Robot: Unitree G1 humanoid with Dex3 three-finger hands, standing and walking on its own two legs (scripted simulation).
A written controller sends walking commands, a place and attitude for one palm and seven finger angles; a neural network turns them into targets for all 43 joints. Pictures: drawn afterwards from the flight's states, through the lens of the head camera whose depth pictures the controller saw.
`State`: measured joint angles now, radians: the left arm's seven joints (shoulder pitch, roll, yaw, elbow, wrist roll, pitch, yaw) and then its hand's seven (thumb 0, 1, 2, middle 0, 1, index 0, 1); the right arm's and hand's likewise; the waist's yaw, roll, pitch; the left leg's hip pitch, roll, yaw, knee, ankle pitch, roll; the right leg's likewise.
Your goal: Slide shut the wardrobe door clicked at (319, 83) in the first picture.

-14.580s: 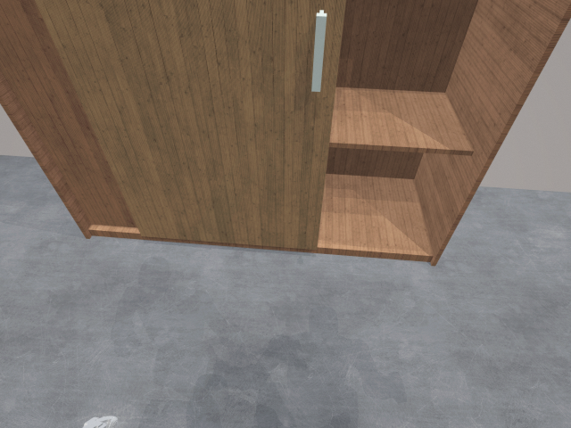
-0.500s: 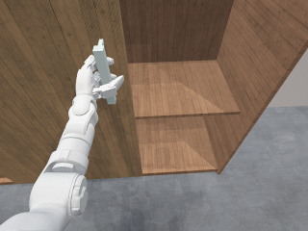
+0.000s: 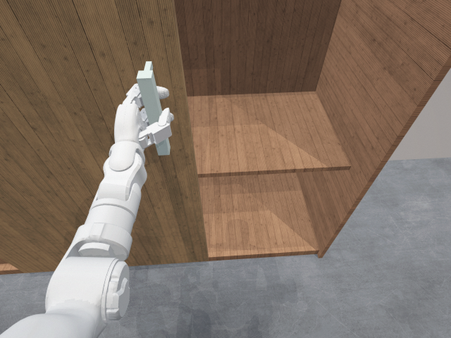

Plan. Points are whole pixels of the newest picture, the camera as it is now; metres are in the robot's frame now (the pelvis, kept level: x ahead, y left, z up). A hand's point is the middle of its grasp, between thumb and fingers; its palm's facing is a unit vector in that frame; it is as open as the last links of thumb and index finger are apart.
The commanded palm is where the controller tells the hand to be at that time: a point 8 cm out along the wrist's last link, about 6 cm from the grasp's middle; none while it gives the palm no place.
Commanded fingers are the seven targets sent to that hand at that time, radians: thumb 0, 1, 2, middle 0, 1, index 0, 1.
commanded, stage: grip the handle and tug to test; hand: left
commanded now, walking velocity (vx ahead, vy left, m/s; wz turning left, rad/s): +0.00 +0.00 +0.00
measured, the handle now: (157, 111) +0.51 +0.12 +0.14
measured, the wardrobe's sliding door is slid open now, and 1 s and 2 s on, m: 0.50 0.50 0.43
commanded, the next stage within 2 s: tug the door sideways, standing still in 0.38 s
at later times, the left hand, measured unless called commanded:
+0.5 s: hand (165, 127) +0.45 +0.10 +0.15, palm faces +0.04 -1.00 +0.00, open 6.2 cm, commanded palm +0.41 +0.15 +0.14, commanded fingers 0.00 0.90 0.90 -0.45 -1.40 -0.45 -1.40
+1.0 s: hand (170, 125) +0.45 +0.09 +0.15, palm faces +0.10 -0.99 -0.04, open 6.0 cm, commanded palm +0.43 +0.09 +0.14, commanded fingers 0.00 0.90 0.90 -0.45 -1.40 -0.45 -1.40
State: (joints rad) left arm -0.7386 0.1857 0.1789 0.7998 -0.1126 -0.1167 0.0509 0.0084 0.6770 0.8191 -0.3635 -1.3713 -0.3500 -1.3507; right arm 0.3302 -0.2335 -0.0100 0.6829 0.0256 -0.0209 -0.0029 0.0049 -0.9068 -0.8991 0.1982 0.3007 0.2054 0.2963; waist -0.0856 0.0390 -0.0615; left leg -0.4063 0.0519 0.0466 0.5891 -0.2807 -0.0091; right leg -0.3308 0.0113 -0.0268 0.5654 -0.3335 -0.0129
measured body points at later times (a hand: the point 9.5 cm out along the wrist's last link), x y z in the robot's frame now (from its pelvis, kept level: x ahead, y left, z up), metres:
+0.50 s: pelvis +0.04 +0.00 +0.01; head +0.05 -0.02 +0.46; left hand +0.44 +0.15 +0.15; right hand +0.13 -0.25 -0.11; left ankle +0.01 +0.13 -0.73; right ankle -0.03 -0.11 -0.73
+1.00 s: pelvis +0.04 -0.01 +0.00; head +0.07 -0.03 +0.45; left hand +0.44 +0.14 +0.15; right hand +0.18 -0.23 -0.12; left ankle +0.01 +0.13 -0.73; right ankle -0.03 -0.12 -0.73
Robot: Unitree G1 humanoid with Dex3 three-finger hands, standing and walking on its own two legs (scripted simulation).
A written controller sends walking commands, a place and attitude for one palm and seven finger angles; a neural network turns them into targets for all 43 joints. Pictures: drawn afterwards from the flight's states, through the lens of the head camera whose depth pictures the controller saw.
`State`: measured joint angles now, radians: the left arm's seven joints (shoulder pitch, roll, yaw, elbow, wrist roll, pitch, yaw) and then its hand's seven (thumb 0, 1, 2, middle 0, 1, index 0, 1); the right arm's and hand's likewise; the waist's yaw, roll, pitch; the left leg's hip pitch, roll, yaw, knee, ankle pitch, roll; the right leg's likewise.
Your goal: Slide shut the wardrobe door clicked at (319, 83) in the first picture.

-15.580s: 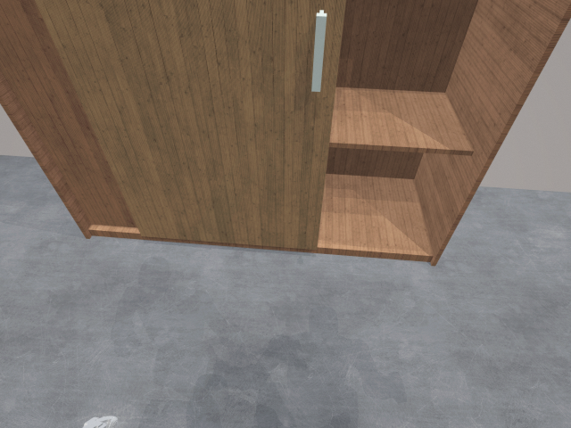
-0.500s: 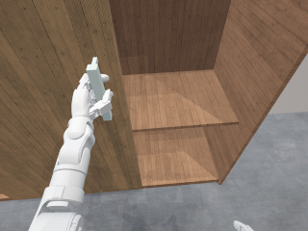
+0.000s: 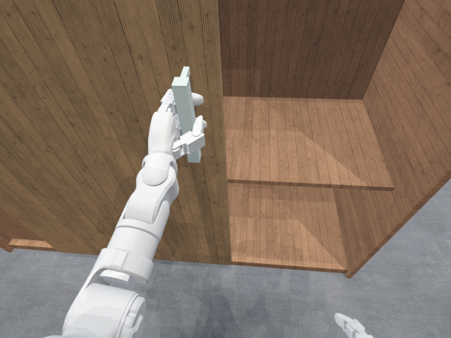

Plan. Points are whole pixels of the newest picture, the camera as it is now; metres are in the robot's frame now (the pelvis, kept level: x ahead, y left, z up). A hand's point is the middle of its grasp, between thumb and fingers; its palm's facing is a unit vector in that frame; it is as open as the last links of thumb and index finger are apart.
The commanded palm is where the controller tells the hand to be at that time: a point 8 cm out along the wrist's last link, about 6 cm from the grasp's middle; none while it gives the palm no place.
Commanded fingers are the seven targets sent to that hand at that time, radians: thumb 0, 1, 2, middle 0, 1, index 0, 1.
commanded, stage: tug the door sideways, standing still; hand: left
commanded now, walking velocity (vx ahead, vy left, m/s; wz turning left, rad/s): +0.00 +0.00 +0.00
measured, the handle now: (190, 117) +0.47 +0.09 +0.14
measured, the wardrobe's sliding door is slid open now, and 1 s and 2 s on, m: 0.50 0.43 0.03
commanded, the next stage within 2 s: step sideways, sliding the door along in 0.04 s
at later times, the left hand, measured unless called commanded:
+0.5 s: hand (216, 137) +0.42 +0.03 +0.15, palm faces -0.02 -0.99 -0.16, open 6.3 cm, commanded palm +0.40 +0.08 +0.14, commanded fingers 0.00 0.90 0.90 -0.45 -1.40 -0.45 -1.40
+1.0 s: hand (241, 136) +0.42 -0.01 +0.14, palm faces +0.11 -0.99 -0.11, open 6.4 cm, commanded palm +0.40 -0.03 +0.14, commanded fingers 0.00 0.90 0.90 -0.45 -1.40 -0.45 -1.40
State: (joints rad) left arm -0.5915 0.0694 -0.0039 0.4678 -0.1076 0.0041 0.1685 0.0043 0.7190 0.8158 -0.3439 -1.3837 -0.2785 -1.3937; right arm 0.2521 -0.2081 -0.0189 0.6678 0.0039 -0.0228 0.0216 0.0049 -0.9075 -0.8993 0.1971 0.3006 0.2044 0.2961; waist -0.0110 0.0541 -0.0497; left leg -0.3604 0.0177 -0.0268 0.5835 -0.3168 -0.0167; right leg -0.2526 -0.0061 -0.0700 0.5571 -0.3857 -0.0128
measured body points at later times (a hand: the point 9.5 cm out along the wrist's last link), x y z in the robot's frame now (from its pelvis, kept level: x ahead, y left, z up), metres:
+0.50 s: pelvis -0.04 -0.03 -0.01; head +0.00 -0.07 +0.43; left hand +0.41 +0.09 +0.16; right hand +0.05 -0.27 -0.16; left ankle -0.03 +0.12 -0.71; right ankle -0.06 -0.10 -0.73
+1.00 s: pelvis -0.01 -0.15 -0.01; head +0.08 -0.15 +0.43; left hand +0.41 +0.04 +0.15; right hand +0.17 -0.34 -0.14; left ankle -0.02 +0.07 -0.73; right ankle +0.11 -0.32 -0.70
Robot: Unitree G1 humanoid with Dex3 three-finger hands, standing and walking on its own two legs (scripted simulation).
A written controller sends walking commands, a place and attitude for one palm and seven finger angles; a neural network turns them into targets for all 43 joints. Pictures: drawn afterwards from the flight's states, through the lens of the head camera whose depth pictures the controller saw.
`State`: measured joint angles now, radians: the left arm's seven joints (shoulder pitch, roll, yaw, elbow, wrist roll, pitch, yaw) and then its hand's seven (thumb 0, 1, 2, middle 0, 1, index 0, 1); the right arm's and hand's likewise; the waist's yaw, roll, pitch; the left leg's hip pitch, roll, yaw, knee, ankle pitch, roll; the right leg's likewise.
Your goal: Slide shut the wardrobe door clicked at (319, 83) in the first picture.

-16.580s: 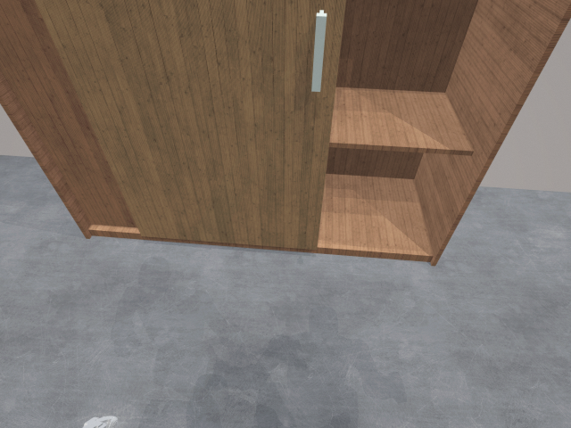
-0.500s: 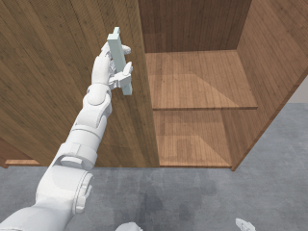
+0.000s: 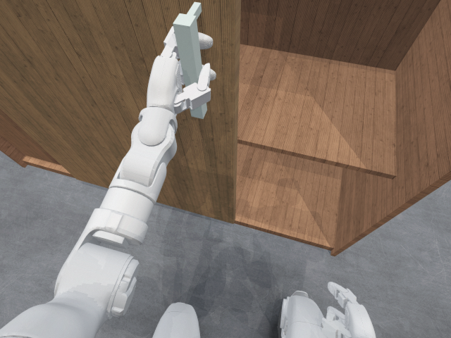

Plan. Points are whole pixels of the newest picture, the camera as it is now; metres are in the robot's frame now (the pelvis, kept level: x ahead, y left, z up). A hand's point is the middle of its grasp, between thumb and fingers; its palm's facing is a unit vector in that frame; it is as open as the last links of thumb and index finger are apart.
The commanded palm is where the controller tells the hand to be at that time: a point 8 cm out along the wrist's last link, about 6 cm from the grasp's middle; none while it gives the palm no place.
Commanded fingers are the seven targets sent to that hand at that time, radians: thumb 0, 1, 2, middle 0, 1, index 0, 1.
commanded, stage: step sideways, sliding the door along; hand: left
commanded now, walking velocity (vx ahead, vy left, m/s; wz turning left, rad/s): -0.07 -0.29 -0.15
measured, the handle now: (197, 66) +0.49 +0.14 +0.15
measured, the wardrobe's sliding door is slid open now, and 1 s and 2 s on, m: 0.43 0.03 0.00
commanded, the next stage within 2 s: stop walking and hold the door there in 1.38 s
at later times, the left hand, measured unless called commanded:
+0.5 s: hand (302, 106) +0.43 -0.03 +0.15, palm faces +0.15 -0.99 -0.07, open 6.3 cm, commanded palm +0.40 -0.05 +0.15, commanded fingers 0.00 0.90 0.90 -0.45 -1.40 -0.45 -1.40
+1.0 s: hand out of the picture +0.39 -0.28 +0.15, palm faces +0.01 -1.00 -0.06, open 6.3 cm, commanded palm +0.37 -0.28 +0.15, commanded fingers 0.00 0.90 0.90 -0.45 -1.40 -0.45 -1.40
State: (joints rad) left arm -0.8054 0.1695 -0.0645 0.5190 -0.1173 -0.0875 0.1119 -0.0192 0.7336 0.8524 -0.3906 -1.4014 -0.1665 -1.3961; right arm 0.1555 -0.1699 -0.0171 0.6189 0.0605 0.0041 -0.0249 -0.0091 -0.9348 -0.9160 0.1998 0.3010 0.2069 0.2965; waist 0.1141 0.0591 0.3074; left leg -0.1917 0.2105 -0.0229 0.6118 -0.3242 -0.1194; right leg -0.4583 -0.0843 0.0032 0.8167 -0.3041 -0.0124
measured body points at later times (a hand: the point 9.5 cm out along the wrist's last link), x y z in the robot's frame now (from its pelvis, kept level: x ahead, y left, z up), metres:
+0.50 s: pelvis +0.05 -0.18 +0.01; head +0.15 -0.17 +0.44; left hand +0.41 +0.02 +0.16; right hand +0.28 -0.36 -0.10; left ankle +0.05 +0.03 -0.72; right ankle +0.10 -0.33 -0.70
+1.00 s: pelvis +0.03 -0.36 +0.00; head +0.11 -0.37 +0.44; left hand +0.39 -0.22 +0.16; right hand +0.24 -0.56 -0.11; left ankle +0.03 -0.14 -0.72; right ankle +0.07 -0.47 -0.71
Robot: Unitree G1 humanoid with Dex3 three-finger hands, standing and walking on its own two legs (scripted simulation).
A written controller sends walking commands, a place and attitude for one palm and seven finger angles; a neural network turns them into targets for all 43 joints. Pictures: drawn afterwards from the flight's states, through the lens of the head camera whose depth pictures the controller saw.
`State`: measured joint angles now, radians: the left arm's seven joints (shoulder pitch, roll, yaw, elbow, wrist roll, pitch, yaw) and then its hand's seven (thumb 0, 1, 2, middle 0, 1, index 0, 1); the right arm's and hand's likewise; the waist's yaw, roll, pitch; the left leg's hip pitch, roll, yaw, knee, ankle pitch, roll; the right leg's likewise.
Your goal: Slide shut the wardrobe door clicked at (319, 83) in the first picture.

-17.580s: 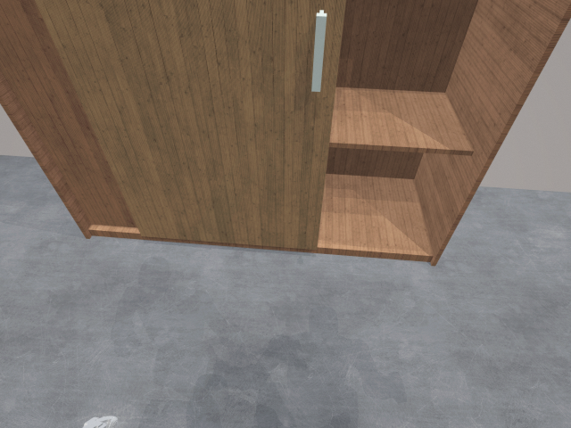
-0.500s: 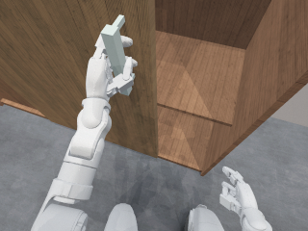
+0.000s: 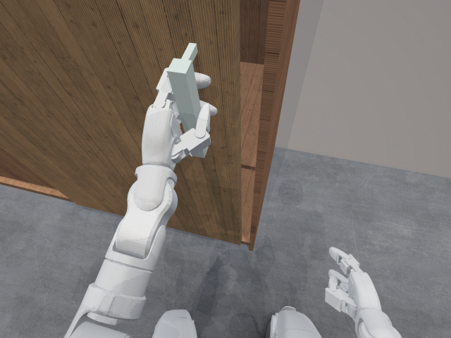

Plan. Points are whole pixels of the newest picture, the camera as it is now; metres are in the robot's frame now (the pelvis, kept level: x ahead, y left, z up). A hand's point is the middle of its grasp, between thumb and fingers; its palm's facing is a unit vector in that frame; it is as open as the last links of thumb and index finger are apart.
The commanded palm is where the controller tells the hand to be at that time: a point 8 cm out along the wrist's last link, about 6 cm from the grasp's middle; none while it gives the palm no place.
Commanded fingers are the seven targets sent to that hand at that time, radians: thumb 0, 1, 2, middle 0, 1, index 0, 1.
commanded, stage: step sideways, sliding the door along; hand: left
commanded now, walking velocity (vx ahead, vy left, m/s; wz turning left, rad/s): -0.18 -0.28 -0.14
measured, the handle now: (196, 106) +0.42 +0.11 +0.15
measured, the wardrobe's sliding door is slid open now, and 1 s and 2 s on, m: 0.03 0.00 0.00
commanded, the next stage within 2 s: stop walking and hold the door there in 0.38 s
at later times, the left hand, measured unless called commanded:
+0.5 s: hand (236, 132) +0.37 +0.04 +0.15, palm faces +0.35 -0.94 -0.03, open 6.7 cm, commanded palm +0.33 +0.07 +0.14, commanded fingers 0.00 0.90 0.90 -0.45 -1.40 -0.45 -1.40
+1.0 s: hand (230, 133) +0.37 +0.05 +0.15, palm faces +0.48 -0.85 -0.24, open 6.5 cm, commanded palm +0.33 +0.09 +0.14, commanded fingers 0.00 0.90 0.90 -0.45 -1.40 -0.45 -1.40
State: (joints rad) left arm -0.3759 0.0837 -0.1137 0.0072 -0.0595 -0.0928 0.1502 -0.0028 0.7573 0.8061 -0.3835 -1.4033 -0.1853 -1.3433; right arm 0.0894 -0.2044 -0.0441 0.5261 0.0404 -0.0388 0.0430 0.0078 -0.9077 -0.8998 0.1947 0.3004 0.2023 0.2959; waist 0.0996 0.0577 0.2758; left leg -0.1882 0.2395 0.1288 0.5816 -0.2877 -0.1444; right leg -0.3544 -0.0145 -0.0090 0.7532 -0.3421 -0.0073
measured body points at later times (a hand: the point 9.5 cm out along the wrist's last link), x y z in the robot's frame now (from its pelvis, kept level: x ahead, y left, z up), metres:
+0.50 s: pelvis -0.02 -0.17 +0.01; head +0.06 -0.16 +0.45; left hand +0.35 +0.09 +0.16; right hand +0.16 -0.39 -0.10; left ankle -0.04 +0.04 -0.72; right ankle +0.00 -0.32 -0.69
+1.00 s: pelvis -0.02 -0.24 +0.02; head -0.01 -0.24 +0.46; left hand +0.34 +0.10 +0.16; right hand +0.08 -0.56 -0.06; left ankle +0.03 -0.13 -0.72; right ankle +0.01 -0.36 -0.72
